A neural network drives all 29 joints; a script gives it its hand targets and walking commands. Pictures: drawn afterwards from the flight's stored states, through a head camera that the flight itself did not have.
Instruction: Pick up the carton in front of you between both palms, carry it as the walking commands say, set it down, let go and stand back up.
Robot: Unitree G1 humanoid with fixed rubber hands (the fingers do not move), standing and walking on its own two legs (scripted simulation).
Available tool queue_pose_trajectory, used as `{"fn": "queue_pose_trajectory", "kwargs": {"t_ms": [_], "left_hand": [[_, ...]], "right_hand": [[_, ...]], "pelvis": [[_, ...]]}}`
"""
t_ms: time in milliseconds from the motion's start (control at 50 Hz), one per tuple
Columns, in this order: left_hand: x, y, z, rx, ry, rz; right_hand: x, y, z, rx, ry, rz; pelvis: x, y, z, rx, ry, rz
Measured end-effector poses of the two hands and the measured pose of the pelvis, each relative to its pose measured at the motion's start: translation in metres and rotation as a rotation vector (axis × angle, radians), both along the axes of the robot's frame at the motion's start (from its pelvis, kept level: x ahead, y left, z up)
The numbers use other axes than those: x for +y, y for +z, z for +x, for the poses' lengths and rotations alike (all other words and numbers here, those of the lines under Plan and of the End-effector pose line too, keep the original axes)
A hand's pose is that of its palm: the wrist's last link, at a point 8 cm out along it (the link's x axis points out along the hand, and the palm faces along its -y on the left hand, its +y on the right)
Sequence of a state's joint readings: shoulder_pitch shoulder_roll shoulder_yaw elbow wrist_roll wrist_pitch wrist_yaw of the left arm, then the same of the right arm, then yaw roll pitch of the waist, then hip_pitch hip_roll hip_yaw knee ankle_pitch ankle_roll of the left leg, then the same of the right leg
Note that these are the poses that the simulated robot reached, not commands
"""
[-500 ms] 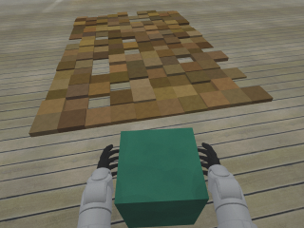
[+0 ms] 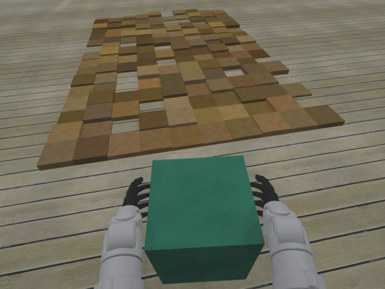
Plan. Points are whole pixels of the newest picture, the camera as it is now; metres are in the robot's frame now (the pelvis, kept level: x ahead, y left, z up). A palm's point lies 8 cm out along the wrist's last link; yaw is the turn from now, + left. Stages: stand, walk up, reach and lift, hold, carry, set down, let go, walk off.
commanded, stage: reach and lift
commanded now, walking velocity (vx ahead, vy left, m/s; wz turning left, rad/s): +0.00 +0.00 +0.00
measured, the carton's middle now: (201, 222) +0.31 +0.00 -0.05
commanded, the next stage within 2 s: hold in 0.52 s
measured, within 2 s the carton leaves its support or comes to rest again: neither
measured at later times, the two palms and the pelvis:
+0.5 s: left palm (130, 209) +0.30 +0.15 +0.04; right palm (270, 205) +0.30 -0.15 +0.04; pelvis +0.01 +0.00 +0.00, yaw +0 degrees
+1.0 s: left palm (128, 211) +0.29 +0.15 +0.06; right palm (273, 206) +0.29 -0.15 +0.05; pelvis +0.00 +0.00 +0.00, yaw +0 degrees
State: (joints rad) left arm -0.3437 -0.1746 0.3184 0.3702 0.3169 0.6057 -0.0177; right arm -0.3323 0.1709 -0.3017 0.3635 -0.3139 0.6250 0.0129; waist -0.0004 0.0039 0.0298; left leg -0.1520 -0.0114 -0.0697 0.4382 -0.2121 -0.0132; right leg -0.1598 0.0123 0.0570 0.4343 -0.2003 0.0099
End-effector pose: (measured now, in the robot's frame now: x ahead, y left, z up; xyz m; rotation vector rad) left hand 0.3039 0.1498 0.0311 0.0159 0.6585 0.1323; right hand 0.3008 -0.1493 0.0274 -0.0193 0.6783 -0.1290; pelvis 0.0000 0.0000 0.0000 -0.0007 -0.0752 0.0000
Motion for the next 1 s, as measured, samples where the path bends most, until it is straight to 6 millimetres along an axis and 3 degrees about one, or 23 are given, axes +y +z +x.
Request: {"fn": "queue_pose_trajectory", "kwargs": {"t_ms": [380, 700, 1000], "left_hand": [[0.001, 0.007, 0.002, 0.01, -0.016, 0.022], [0.002, 0.026, -0.008, -0.026, -0.015, 0.017], [0.001, 0.025, -0.013, -0.01, 0.0, 0.004]], "right_hand": [[0.001, 0.007, 0.002, 0.01, 0.019, -0.024], [0.002, 0.026, -0.008, -0.026, 0.014, -0.021], [0.001, 0.025, -0.013, -0.01, 0.007, -0.006]], "pelvis": [[0.0, 0.005, 0.016, -0.017, 0.0, -0.001], [0.002, 0.006, 0.011, -0.051, -0.003, 0.0], [0.0, 0.003, -0.002, -0.071, -0.003, 0.001]]}}
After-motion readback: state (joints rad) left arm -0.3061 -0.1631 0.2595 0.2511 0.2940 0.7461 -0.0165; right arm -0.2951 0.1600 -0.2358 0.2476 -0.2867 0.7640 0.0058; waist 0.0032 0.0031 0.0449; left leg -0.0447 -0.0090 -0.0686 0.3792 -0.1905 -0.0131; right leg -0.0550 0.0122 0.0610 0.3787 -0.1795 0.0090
